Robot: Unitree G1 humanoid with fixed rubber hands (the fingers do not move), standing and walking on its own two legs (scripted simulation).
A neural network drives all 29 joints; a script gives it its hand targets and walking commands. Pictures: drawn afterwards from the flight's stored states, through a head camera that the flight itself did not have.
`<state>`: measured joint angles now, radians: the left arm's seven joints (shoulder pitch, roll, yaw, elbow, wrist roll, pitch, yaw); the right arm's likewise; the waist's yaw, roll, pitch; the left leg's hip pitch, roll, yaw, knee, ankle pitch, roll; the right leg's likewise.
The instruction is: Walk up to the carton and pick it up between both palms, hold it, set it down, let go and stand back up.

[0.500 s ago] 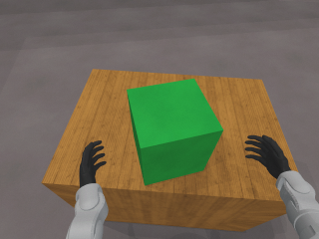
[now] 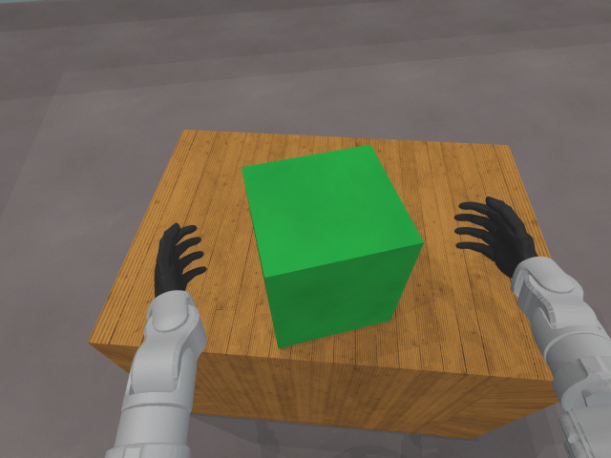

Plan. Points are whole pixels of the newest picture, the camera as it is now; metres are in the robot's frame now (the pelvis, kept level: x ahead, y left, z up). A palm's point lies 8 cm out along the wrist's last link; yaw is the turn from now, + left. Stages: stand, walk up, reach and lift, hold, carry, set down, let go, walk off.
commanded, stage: reach and lift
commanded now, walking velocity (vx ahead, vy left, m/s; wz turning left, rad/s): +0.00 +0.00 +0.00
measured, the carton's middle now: (322, 250) +0.45 +0.04 -0.05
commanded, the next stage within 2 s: none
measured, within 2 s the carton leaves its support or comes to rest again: neither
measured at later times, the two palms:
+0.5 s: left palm (156, 249) +0.34 +0.24 +0.08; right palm (468, 191) +0.48 -0.16 +0.08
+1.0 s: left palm (165, 227) +0.39 +0.25 +0.07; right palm (433, 172) +0.53 -0.12 +0.07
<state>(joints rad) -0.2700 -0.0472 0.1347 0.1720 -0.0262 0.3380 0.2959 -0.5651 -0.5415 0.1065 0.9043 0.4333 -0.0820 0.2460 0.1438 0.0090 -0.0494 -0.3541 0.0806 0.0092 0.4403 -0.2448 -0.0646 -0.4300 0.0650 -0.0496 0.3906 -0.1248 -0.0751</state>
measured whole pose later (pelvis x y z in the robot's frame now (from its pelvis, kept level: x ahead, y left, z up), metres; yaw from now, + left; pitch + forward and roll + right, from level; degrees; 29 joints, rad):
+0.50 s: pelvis +0.01 +0.00 +0.00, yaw +1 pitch +14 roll -1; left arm -0.47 -0.02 0.19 0.24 -0.07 0.42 0.28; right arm -0.83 -0.52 0.10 0.99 0.38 0.04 0.20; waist 0.20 0.03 -0.11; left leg -0.45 0.08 -0.02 0.44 -0.24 -0.06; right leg -0.49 0.07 -0.07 0.34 -0.10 -0.07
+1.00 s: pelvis +0.01 +0.00 +0.00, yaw +2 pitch +22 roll +0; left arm -0.69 -0.01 0.25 0.55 -0.07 0.26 0.24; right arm -1.02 -0.49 0.13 1.11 0.32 0.05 0.16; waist 0.24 0.04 -0.17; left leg -0.59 0.07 -0.02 0.40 -0.20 -0.06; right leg -0.63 0.05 -0.07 0.31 -0.07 -0.07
